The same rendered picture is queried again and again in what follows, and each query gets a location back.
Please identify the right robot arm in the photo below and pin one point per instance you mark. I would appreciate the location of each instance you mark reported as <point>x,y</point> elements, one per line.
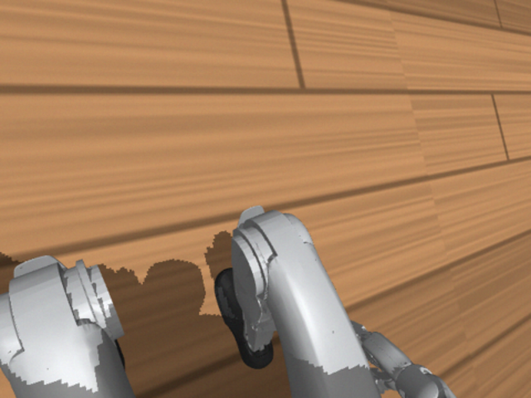
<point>416,381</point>

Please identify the right robot foot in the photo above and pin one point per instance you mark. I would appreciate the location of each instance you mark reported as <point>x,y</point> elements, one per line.
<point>232,316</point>

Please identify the right robot hand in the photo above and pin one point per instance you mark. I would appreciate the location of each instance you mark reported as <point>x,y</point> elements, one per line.
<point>383,354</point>

